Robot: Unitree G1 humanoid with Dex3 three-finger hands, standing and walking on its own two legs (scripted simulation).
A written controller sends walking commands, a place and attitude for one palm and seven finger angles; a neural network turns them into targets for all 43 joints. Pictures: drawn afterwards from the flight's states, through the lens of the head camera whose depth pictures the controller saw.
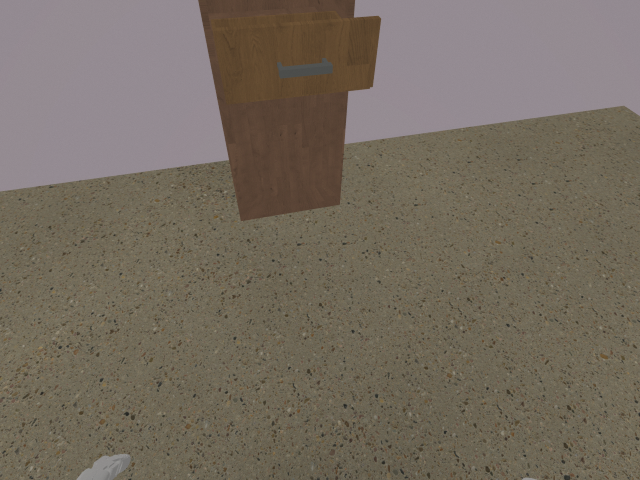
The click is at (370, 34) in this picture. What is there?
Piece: drawer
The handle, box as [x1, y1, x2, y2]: [277, 58, 332, 78]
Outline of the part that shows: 332,65 325,58 322,58 321,63 283,67 280,62 277,62 280,78 332,72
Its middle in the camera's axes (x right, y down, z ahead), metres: -0.04 -0.44 +0.98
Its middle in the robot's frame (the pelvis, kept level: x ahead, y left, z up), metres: +1.03 +0.10 +0.04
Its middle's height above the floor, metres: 0.81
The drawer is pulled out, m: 0.28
